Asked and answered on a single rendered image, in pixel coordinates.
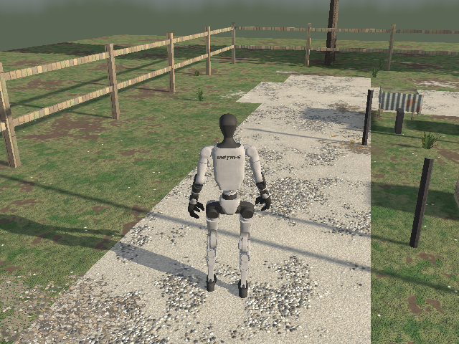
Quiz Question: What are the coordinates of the robot right thigh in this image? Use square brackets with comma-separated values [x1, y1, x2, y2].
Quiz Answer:
[238, 200, 255, 252]

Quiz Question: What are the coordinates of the robot right hand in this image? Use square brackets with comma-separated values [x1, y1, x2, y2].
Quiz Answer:
[255, 196, 271, 211]

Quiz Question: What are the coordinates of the robot head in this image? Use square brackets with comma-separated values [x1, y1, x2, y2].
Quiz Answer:
[217, 113, 241, 148]

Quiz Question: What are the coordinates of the robot left forearm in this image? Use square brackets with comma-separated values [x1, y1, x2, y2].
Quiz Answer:
[189, 174, 203, 204]

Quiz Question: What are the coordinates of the right robot upper arm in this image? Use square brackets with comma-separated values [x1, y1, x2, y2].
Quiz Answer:
[243, 144, 263, 183]

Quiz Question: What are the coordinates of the robot right forearm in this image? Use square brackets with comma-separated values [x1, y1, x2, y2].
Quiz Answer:
[256, 172, 270, 199]

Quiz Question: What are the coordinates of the robot left hand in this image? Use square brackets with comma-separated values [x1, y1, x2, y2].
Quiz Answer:
[188, 202, 204, 219]

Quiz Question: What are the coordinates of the left robot upper arm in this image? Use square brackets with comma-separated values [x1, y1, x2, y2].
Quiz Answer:
[195, 145, 214, 185]

